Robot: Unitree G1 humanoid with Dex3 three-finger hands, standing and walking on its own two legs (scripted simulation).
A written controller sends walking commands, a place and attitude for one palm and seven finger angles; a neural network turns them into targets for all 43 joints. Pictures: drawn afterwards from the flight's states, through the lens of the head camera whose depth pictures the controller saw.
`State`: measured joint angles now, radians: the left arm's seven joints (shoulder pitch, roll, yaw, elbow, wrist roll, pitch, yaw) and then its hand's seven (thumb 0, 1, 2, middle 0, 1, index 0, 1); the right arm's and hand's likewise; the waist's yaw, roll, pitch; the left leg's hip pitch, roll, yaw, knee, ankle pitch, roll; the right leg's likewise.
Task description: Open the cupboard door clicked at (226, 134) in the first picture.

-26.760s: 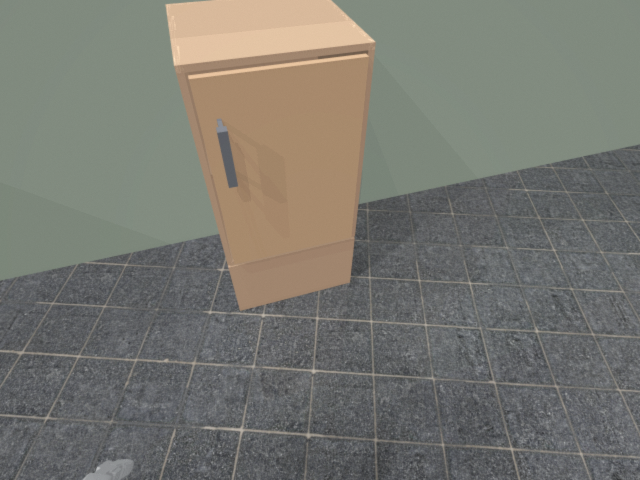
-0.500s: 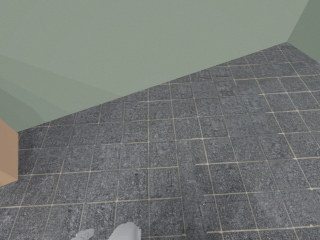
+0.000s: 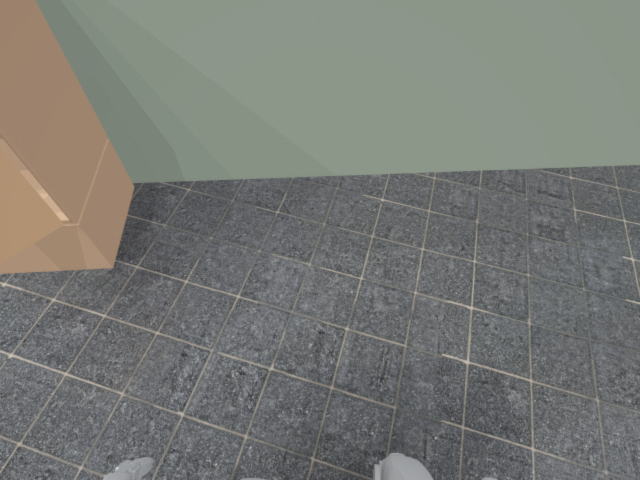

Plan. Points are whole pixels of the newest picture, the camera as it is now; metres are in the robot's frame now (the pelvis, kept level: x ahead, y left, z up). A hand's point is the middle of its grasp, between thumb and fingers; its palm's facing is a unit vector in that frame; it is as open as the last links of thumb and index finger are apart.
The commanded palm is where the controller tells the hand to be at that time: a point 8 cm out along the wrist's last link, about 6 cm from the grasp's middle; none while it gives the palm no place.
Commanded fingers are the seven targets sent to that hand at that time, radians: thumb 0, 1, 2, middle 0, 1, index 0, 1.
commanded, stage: turn to face it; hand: left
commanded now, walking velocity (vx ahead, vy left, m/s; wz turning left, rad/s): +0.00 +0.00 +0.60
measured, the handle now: out of the picture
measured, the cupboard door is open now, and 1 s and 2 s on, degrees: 44 44 44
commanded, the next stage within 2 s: take the last steps up to it in 1.28 s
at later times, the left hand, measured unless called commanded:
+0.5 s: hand out of the picture +0.00 +0.15 -0.16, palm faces +0.36 -0.90 -0.26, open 7.3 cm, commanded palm none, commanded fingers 0.00 0.90 0.90 -0.20 -0.30 -0.20 -0.30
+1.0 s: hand out of the picture -0.01 +0.17 -0.16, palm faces +0.58 -0.76 -0.28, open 7.4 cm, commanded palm none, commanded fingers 0.00 0.90 0.90 -0.20 -0.30 -0.20 -0.30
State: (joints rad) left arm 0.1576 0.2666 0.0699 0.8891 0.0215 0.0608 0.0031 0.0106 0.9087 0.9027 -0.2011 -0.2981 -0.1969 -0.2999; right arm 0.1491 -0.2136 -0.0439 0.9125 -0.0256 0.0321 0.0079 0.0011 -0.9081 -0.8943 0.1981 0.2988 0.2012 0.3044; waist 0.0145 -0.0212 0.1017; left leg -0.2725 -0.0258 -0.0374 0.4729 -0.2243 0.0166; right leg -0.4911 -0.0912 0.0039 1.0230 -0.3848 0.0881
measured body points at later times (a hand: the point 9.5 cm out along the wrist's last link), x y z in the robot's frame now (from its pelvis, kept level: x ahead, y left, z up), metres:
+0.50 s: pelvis +0.00 -0.06 +0.00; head +0.06 -0.05 +0.44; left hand -0.02 +0.19 -0.14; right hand +0.18 -0.28 -0.15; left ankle -0.04 +0.08 -0.69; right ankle +0.00 -0.15 -0.74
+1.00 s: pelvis +0.02 -0.07 -0.01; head +0.07 -0.05 +0.44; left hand -0.04 +0.21 -0.14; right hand +0.23 -0.23 -0.16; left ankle -0.04 +0.06 -0.74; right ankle +0.09 -0.18 -0.74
